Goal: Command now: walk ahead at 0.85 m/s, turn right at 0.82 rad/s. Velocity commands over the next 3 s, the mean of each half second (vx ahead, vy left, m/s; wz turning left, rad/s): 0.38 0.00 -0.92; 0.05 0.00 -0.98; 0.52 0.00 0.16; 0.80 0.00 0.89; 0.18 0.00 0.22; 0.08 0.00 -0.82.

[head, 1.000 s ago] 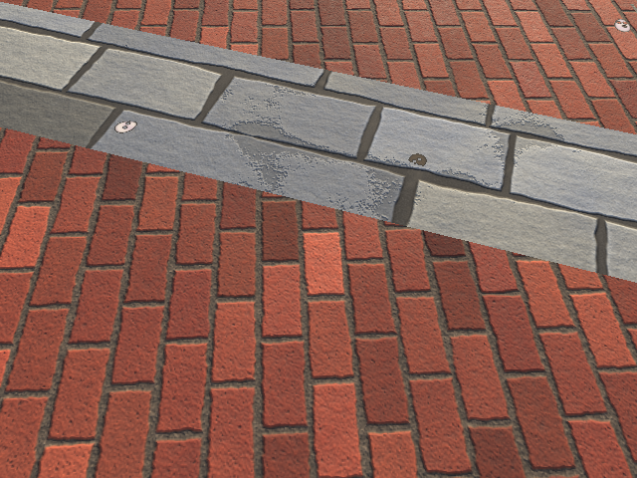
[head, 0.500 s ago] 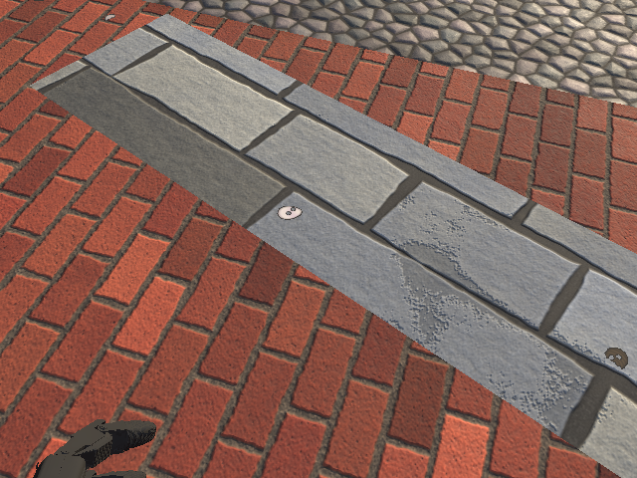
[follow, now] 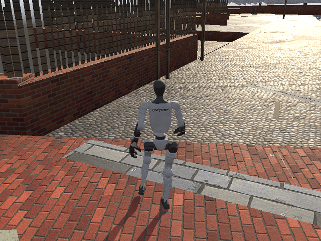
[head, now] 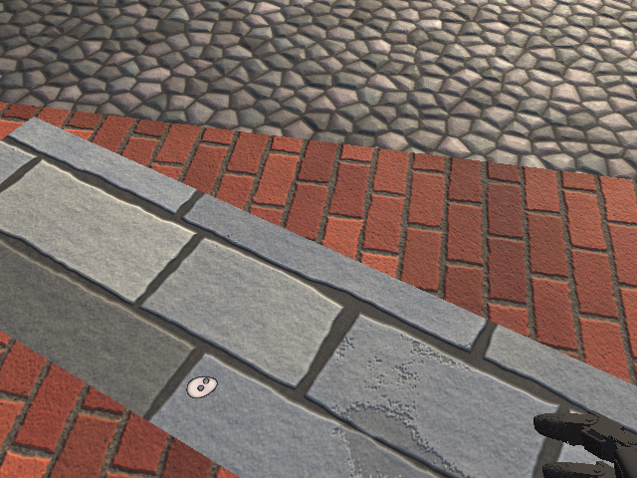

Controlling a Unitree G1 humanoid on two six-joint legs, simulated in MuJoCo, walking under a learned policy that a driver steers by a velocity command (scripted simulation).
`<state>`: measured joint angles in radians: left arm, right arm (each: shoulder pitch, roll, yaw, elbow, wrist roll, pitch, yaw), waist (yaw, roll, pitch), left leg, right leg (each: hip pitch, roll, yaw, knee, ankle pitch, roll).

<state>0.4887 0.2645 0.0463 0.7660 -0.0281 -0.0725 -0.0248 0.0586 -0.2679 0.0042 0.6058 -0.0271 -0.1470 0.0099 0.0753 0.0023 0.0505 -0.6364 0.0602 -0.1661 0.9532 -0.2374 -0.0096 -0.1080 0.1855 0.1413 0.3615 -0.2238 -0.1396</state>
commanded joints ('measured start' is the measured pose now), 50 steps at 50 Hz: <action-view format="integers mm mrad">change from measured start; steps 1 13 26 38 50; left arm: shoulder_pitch -127 -86 -299 -373 -302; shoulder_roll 168 194 169 249 141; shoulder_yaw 49 48 54 84 65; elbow -92 -164 -246 -307 -292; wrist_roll -8 -9 6 19 13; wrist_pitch -6 102 154 100 132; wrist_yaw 30 50 5 53 55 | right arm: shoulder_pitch -123 80 -45 -10 90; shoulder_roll -39 -85 -213 -175 -231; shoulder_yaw -9 -57 -119 -110 -129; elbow -106 -82 59 53 80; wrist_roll -15 1 39 12 11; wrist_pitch -12 80 98 121 128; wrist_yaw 0 -34 -15 -25 -7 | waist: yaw -36 -97 -57 -97 -61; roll -26 71 97 -114 38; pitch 87 -335 -117 -173 -220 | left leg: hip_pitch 217 805 429 35 553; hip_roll -98 283 253 -66 153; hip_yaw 138 -261 253 74 -158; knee -314 -522 -672 66 -631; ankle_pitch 270 456 294 -145 103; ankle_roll -42 228 193 -46 69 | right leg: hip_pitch -360 -601 -283 -56 -311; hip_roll -137 -205 -293 -365 -121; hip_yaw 195 -34 -165 243 222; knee -147 1148 432 3 357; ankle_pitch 298 -269 36 336 -257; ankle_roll -93 245 155 -96 79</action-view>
